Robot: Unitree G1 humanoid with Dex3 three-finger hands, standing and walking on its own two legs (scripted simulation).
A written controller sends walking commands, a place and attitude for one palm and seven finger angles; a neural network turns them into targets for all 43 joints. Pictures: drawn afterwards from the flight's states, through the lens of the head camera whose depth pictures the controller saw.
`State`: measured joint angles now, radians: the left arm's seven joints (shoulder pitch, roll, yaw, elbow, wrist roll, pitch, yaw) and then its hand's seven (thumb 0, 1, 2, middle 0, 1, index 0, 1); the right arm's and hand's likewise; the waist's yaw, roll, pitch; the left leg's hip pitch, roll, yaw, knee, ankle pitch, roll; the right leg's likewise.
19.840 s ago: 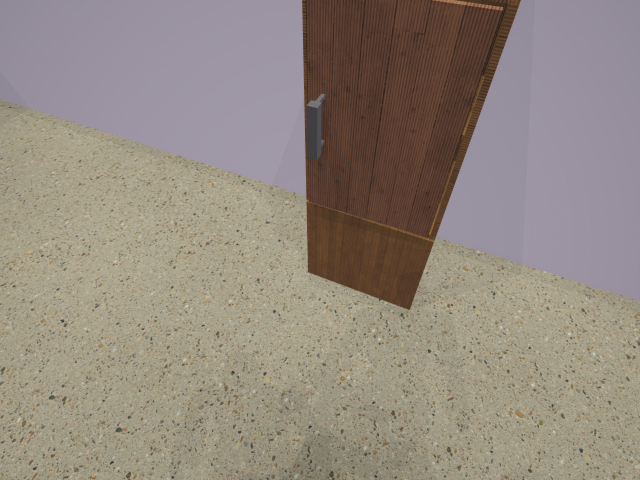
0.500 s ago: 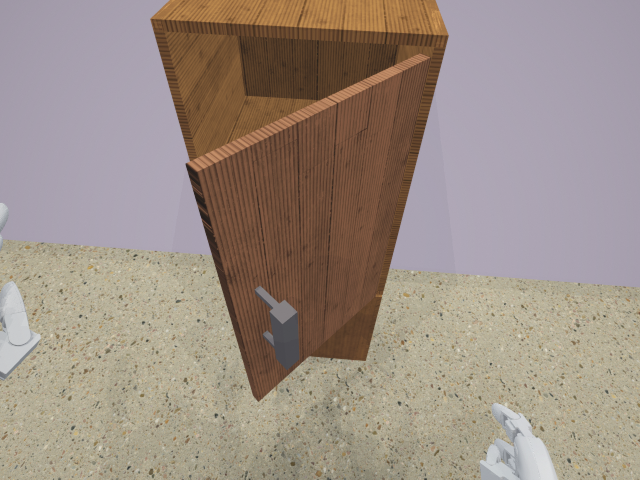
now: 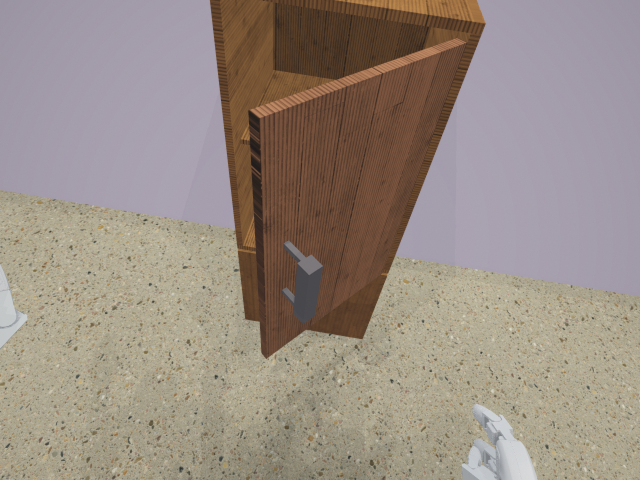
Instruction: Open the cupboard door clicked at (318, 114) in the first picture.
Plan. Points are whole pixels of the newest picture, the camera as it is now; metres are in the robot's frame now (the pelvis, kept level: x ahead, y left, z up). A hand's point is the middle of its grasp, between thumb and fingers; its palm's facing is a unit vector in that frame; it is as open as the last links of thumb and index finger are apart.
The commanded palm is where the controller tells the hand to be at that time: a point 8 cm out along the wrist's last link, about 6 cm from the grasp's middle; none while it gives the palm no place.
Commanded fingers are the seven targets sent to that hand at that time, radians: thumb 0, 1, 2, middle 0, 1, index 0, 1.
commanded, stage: step back with the hand held close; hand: left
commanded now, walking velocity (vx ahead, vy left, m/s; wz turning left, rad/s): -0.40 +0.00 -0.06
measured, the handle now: (297, 282) +0.41 +0.06 -0.05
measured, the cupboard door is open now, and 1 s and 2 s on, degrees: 49 49 49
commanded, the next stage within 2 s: stop stepping back and stand still in 0.40 s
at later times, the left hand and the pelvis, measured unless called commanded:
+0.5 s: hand (15, 467) +0.10 +0.23 +0.16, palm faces +0.29 -0.81 -0.51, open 7.4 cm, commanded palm +0.04 +0.27 +0.18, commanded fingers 0.00 0.90 0.90 -0.20 -0.30 -0.20 -0.30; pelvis -0.14 -0.02 +0.00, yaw -6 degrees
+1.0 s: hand out of the picture -0.05 +0.24 +0.15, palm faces +0.43 -0.83 -0.36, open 7.4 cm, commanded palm -0.12 +0.28 +0.18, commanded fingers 0.00 0.90 0.90 -0.20 -0.30 -0.20 -0.30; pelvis -0.27 -0.01 +0.00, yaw -1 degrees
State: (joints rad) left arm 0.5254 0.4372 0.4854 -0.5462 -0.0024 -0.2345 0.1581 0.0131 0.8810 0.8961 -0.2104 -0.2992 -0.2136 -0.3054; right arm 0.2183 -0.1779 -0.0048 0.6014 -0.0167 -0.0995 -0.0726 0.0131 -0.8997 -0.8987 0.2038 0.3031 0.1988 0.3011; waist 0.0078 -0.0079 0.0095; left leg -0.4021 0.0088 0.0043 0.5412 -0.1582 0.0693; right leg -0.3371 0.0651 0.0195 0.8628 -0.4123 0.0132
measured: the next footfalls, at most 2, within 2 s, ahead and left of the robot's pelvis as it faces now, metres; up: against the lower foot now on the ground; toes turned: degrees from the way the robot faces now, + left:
right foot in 0.20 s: -0.14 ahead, -0.14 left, +0.00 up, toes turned -4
left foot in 0.42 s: -0.01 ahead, +0.05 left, +0.00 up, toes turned -4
